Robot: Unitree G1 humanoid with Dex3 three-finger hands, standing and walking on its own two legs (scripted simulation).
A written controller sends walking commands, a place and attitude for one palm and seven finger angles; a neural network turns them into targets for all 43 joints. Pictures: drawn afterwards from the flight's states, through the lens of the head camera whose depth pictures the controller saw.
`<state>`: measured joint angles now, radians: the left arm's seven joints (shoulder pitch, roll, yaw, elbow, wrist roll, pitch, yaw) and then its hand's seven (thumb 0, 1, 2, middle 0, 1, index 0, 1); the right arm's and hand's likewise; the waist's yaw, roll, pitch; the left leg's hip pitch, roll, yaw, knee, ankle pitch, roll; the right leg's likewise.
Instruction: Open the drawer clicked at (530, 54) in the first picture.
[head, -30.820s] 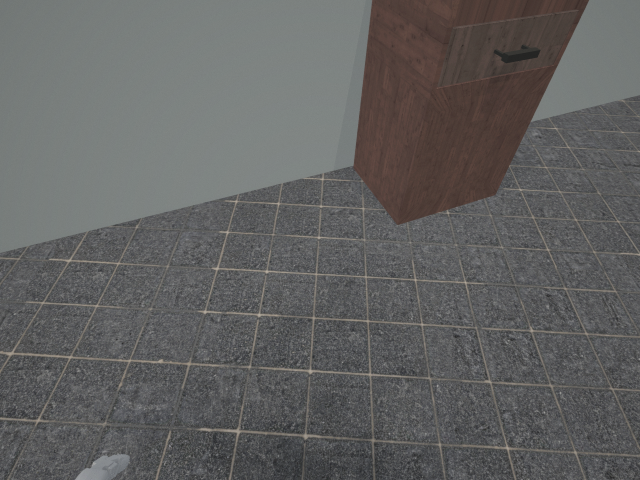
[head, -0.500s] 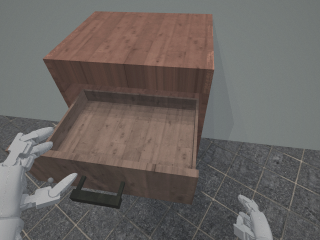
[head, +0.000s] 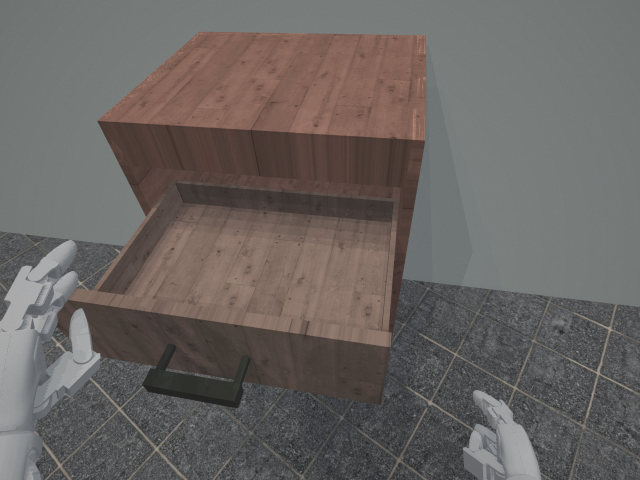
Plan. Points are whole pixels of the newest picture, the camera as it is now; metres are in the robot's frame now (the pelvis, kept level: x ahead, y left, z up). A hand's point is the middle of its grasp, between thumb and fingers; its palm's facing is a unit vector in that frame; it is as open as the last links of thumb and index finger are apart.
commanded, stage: step back with the hand held close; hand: left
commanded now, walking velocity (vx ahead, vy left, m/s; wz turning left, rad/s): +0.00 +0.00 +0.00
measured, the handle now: (200, 372) +0.26 +0.21 -0.04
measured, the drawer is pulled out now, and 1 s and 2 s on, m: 0.30 0.30 0.30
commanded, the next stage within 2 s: stop stepping back and stand still in 1.36 s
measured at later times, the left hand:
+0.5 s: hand (52, 393) +0.15 +0.25 +0.15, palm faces +0.27 -0.80 -0.53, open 7.4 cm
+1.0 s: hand out of the picture +0.10 +0.27 +0.16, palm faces +0.36 -0.81 -0.47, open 7.4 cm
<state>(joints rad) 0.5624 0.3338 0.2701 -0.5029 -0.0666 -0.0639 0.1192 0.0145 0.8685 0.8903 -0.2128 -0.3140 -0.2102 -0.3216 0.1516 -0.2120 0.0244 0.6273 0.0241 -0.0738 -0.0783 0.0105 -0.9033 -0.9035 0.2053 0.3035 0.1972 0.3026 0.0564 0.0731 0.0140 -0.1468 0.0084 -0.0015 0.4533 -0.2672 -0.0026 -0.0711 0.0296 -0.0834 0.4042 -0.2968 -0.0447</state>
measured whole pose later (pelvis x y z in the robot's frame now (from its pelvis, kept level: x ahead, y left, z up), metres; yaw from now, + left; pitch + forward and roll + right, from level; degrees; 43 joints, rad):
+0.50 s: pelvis -0.04 +0.02 -0.01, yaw +1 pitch +3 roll -1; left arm 0.69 0.44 0.38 -0.64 -0.07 -0.16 0.12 0.02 0.89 0.90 -0.22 -0.30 -0.21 -0.31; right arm 0.15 -0.22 -0.02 0.55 0.04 0.01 -0.09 0.01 -0.91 -0.90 0.20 0.30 0.20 0.30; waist -0.01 0.01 0.04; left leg -0.36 -0.02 0.00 0.54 -0.23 0.03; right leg -0.30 0.00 -0.09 0.53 -0.28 -0.02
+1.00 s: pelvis -0.10 +0.03 -0.01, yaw +0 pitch +3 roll -3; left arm 0.61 0.45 0.43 -0.66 -0.05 -0.21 0.16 0.02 0.89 0.90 -0.21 -0.30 -0.21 -0.31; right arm 0.17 -0.17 0.02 0.58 0.01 -0.09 -0.06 0.01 -0.90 -0.90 0.21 0.30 0.20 0.30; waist 0.00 -0.02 0.02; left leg -0.48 0.02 0.00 0.55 -0.14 0.04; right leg -0.35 0.01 -0.03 0.77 -0.46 0.00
